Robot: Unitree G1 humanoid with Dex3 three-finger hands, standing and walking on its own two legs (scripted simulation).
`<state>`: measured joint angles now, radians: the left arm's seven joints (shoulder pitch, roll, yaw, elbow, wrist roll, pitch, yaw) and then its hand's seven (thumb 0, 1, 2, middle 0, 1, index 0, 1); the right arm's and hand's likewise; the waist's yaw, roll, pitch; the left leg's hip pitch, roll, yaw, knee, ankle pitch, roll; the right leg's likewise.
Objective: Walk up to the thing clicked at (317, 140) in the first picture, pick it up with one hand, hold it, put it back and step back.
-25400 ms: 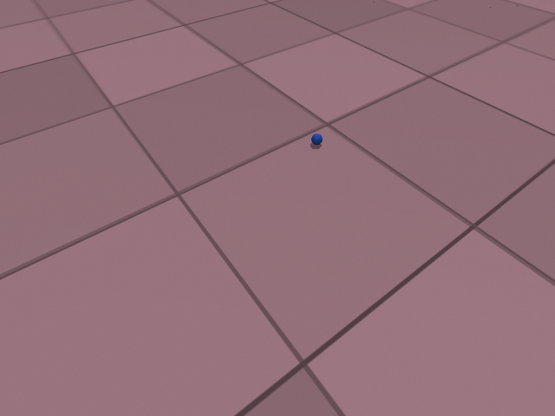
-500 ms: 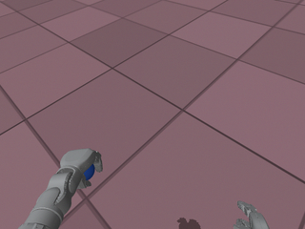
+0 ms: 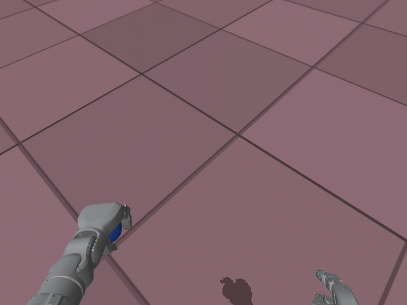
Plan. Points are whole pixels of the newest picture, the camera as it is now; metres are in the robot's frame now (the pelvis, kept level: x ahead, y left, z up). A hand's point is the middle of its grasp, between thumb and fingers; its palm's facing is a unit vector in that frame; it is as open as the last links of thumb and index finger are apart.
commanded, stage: crouch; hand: left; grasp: from above
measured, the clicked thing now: (107, 229) +0.31 +0.24 -0.09
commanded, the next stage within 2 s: lower in 1.62 s
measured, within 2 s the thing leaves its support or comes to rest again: neither
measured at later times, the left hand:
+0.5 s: hand (125, 246) +0.33 +0.26 -0.31, palm faces -0.42 +0.02 -0.91, open 7.3 cm
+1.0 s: hand (134, 257) +0.35 +0.28 -0.50, palm faces -0.45 -0.02 -0.89, open 6.9 cm
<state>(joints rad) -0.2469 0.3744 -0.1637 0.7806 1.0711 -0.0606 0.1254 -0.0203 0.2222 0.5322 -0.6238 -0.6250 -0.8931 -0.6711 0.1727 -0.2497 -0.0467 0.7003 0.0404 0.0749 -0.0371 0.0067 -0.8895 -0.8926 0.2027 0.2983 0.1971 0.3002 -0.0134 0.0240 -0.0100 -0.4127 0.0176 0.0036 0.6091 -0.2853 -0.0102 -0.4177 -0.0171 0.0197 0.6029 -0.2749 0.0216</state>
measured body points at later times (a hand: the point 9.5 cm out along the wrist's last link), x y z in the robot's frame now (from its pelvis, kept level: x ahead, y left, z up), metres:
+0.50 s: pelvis -0.05 +0.02 -0.19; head +0.11 +0.03 +0.23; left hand +0.35 +0.26 -0.26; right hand +0.01 -0.27 -0.31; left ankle +0.01 +0.13 -0.73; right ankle +0.02 -0.13 -0.73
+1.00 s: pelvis -0.07 +0.01 -0.33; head +0.16 +0.05 +0.06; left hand +0.37 +0.28 -0.45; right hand +0.01 -0.27 -0.45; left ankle +0.01 +0.13 -0.73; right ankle +0.02 -0.13 -0.73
